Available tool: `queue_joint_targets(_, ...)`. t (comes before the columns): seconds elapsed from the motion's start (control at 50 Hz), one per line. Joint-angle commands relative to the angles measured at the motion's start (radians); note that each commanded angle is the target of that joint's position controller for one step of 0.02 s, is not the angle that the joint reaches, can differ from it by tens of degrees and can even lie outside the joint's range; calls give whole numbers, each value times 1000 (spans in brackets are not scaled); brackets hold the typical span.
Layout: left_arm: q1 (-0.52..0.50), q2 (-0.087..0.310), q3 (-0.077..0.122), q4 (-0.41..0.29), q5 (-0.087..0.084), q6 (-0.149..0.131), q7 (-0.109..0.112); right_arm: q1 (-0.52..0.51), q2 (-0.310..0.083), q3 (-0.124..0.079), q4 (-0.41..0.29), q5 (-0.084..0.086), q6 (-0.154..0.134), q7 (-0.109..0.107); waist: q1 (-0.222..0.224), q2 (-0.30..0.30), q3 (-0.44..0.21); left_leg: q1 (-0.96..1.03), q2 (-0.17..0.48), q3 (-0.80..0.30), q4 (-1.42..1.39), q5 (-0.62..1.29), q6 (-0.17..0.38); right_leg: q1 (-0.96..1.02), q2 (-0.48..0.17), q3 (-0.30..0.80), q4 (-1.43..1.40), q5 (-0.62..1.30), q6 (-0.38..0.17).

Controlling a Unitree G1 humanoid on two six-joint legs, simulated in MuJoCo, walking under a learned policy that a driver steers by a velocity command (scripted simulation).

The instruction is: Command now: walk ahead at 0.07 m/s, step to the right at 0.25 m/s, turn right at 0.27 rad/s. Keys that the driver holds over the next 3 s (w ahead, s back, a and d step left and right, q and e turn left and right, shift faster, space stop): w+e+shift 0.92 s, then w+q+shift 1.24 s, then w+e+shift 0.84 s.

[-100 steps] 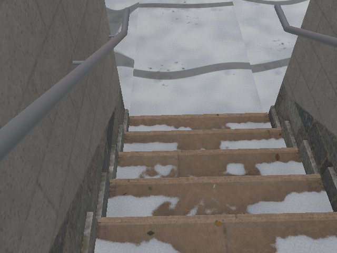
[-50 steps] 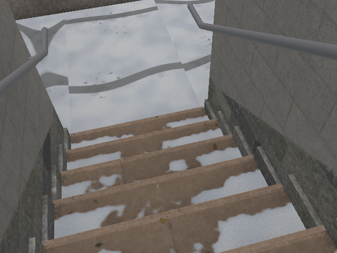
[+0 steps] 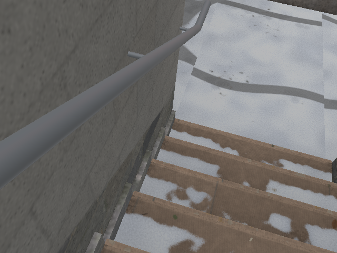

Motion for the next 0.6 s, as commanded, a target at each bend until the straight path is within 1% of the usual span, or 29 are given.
queue_joint_targets(0.02, 274, 75, 40, 47, 2, 136, 6, 225, -250, -70, -25, 53, 24, -64, 28, 95, -124, 173, 412, -301, -127, 1698, -56, -50, 61, 46, -3, 239, -31)
queue_joint_targets(0.04, 232, 100, 47, 23, 0, 136, -22, 126, -226, -73, -37, 56, 23, -70, 61, 115, -118, 124, 383, -235, -114, 1394, -70, -35, 48, 41, -65, 366, -39)
queue_joint_targets(0.06, 166, 116, 53, 5, -11, 134, -48, 80, -194, -66, -47, 50, 25, -76, 63, 79, -84, 50, 326, -135, -122, 1156, -85, 17, 53, -7, -171, 500, -45)
queue_joint_targets(0.08, 93, 130, 56, -24, -4, 129, -63, 62, -171, -64, -41, 41, 22, -85, 46, 102, -48, 43, 305, -90, -117, 962, -89, 4, 45, -35, -239, 588, -41)
queue_joint_targets(0.1, 29, 98, 43, -79, -20, 84, -25, -134, -51, -17, -61, 61, 66, -67, 97, 293, -34, -161, 160, 154, -210, 535, -66, 197, 12, -175, -343, 595, -21)
queue_joint_targets(0.12, 4, 103, 43, -82, -13, 59, -20, -135, 2, 0, -72, 53, 73, -72, 72, 235, -3, -213, 103, 215, -201, 414, -67, 304, 32, -214, -414, 739, -23)
queue_joint_targets(0.16, -86, 79, 40, -108, 3, 33, -53, 72, -38, -13, -24, 44, 64, -95, -21, 58, 1, 69, 171, 184, -129, 451, -98, 123, 26, -199, -568, 881, -49)
queue_joint_targets(0.18, -47, 40, 13, -168, -105, 46, -130, 144, -54, 18, -36, -193, 31, -70, 14, 34, 78, 133, 289, 155, -172, 726, -272, 29, -23, -156, -629, 921, -8)
queue_joint_targets(0.2, -43, 34, 18, -103, 22, 25, -90, 179, -120, -51, 2, 72, 24, -83, -56, 69, -19, 296, 250, 182, -114, 606, -200, 29, 6, -176, -748, 859, -44)
queue_joint_targets(0.22, -129, 27, 14, -155, 28, 20, -87, 225, -130, -45, -1, 80, 32, -93, -74, 82, 0, 310, 263, 200, -107, 608, -183, 22, 1, -196, -799, 855, -56)
queue_joint_targets(0.24, -175, 29, 12, -183, 19, 19, -85, 226, -116, -46, 3, 67, 39, -100, -82, 128, 1, 300, 280, 203, -70, 595, -170, 40, -23, -189, -840, 860, -62)
queue_joint_targets(0.26, -177, 58, 17, -167, 52, 84, -140, 450, -203, -92, 55, 79, 37, -157, -117, -13, 74, 496, 507, -60, -82, 1075, -192, -234, -38, -119, -750, 617, -96)
queue_joint_targets(0.28, -133, 40, 22, -157, 47, 102, -161, 513, -208, -106, 88, 62, 32, -164, -141, -16, 77, 614, 543, -68, -65, 1173, -198, -372, -35, -84, -639, 551, -93)
queue_joint_targets(0.3, -112, 22, 19, -147, 33, 95, -159, 459, -203, -110, 61, 30, 25, -153, -139, 53, 83, 607, 544, -29, -25, 1129, -208, -386, -42, -89, -607, 525, -83)
queue_joint_targets(0.32, -74, 34, 21, -115, 0, 81, -146, 293, -175, -100, 4, 14, 17, -126, -76, 71, 104, 427, 486, 96, 39, 839, -232, -221, -55, -164, -670, 627, -50)
queue_joint_targets(0.34, -25, 40, 21, -94, -11, 60, -131, 137, -103, -79, -49, 41, 23, -97, -11, 48, 105, 165, 389, 223, 77, 582, -243, 94, -52, -212, -868, 722, -43)
queue_joint_targets(0.36, 206, 163, 95, -5, -69, 51, -126, 48, -258, -77, -190, -241, -30, -49, 55, -97, -117, -58, 284, 304, 205, 406, -305, 554, 41, -335, -609, 693, 57)
queue_joint_targets(0.38, 176, 85, 46, -18, 0, 80, -109, 94, -138, -99, -51, 86, 20, -68, 91, 19, -5, 34, 402, 202, 256, 828, -209, 478, 21, -269, -914, 698, -105)
queue_joint_targets(0.4, 168, 77, 54, -19, -25, 78, -80, 149, -160, -95, -40, 81, 32, -61, 62, 67, -12, 67, 396, 222, 331, 853, -175, 516, 47, -317, -872, 587, -149)
queue_joint_targets(0.42, 133, 94, 68, -44, -83, 91, -32, 115, -163, -90, -39, 38, 47, -34, 59, 209, -31, 21, 399, 191, 347, 690, -96, 606, 42, -295, -700, 182, -204)
queue_joint_targets(0.44, 186, 112, 82, -33, -77, 93, -16, 21, -110, -77, -52, 31, 51, -26, 115, 186, 22, -50, 370, 189, 599, 667, -85, 575, 33, -258, -706, 67, -283)
queue_joint_targets(0.46, 279, 103, 83, 13, -74, 86, -10, -39, -71, -62, -53, 23, 45, -20, 181, 27, 42, -179, 277, 208, 972, 428, -62, 656, 43, -213, -824, 120, -375)
queue_joint_targets(0.48, 321, 141, 81, 66, -73, 59, 8, -113, 28, -42, -114, 16, 23, -3, 150, -249, 123, -480, 97, 226, 1231, -219, -81, 743, 7, -80, -781, 847, -425)
queue_joint_targets(0.5, 363, 134, 61, 78, -63, 42, 17, -105, 24, -33, -182, 3, -14, -10, 62, -250, 72, -705, 53, 94, 1290, -365, -108, 867, 13, 191, -691, 1239, -484)
queue_joint_targets(0.52, 361, 178, 57, 61, -31, 24, 10, -125, -16, -26, -224, 3, -53, -5, 76, -156, -86, -761, 58, -55, 1108, -384, -124, 979, -120, 492, -854, 931, -548)
queue_joint_targets(0.54, 338, 157, 57, 37, -29, 4, 5, -117, -78, -46, -205, 6, -70, -11, 42, -18, -88, -799, 98, -170, 1007, -400, -133, 924, -255, 748, -973, 581, -589)
queue_joint_targets(0.56, 279, 111, 37, 15, -28, -21, 6, -177, -141, -69, -183, -6, -70, -19, 9, 129, -69, -782, 128, -266, 819, -297, -142, 842, -252, 759, -942, 369, -544)
queue_joint_targets(0.58, 188, 151, 44, -11, -28, -57, -10, -228, -131, -63, -160, -39, -52, -15, -30, 147, -46, -801, 107, -262, 770, -276, -138, 765, -272, 808, -915, 210, -540)
queue_joint_targets(0.6, 152, 118, 28, -53, -29, -74, 15, -304, -155, -57, -184, -41, -33, -19, -47, 325, -36, -606, 125, -319, 447, -23, -198, 536, -230, 745, -1017, 144, -506)
Next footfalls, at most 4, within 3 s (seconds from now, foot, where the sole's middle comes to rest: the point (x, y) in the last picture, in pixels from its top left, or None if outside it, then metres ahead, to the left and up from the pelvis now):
0.46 right None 0.28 -0.08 -0.92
0.90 left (179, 226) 0.69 -0.05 -1.09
1.32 right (247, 214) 0.86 -0.46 -1.26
1.66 left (234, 169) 1.26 -0.45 -1.44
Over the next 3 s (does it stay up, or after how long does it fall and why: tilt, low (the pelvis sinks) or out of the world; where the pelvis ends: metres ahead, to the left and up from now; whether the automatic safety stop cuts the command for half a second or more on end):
stays up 2.34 -0.64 -1.02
